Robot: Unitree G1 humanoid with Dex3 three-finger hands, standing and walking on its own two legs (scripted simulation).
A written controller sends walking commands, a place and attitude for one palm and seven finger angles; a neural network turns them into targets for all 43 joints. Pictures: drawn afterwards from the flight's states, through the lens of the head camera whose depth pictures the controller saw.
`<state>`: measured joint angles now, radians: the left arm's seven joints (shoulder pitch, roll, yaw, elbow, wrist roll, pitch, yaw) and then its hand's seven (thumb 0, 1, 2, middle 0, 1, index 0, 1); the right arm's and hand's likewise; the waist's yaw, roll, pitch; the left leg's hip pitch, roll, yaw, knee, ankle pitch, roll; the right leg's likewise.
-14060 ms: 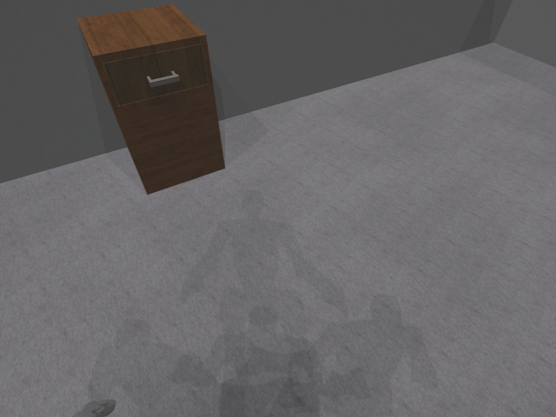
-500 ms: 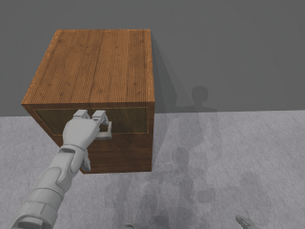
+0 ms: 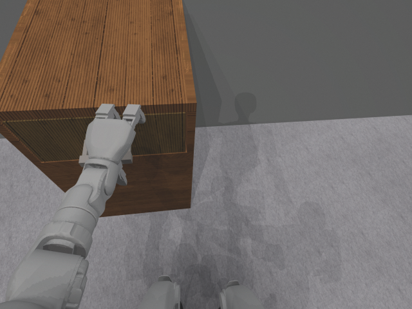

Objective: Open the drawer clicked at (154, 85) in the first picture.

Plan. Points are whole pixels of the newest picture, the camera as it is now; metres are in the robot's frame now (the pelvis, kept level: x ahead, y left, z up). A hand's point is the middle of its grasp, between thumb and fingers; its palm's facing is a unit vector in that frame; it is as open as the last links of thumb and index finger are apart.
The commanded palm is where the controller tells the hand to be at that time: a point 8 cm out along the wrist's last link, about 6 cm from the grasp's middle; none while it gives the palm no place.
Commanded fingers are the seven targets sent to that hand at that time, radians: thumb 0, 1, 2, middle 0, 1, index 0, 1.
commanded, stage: move the hooked fingers above the handle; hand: left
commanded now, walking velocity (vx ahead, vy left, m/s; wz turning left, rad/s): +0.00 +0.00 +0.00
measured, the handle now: (107, 151) +0.48 +0.23 -0.08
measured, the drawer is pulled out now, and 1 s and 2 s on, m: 0.00 0.00 0.00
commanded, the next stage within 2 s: none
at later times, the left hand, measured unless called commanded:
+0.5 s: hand (125, 151) +0.45 +0.17 -0.02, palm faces +0.00 -0.15 -0.99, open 13.8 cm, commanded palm +0.42 +0.21 +0.02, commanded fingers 0.00 -0.50 0.30 -0.30 -1.20 -0.30 -1.20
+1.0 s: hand (127, 152) +0.44 +0.16 -0.03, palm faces -0.03 -0.17 -0.98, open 13.8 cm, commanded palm +0.42 +0.21 +0.02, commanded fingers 0.00 -0.50 0.30 -0.30 -1.20 -0.30 -1.20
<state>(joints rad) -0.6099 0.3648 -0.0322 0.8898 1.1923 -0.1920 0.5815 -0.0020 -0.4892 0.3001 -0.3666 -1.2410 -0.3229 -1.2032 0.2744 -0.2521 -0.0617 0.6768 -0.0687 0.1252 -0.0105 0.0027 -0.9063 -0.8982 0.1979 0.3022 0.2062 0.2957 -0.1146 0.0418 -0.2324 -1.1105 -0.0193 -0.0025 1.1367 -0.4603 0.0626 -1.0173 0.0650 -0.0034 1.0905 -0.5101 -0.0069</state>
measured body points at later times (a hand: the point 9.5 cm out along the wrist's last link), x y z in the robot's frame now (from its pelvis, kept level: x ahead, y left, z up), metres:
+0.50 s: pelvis -0.01 -0.01 +0.00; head +0.10 +0.01 +0.43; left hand +0.44 +0.17 +0.03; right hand +0.06 -0.30 -0.11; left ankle +0.03 +0.08 -0.65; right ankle +0.00 -0.13 -0.65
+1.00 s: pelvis +0.01 -0.01 +0.01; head +0.11 +0.01 +0.44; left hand +0.44 +0.17 +0.03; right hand +0.09 -0.29 -0.11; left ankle +0.03 +0.08 -0.65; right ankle +0.00 -0.13 -0.65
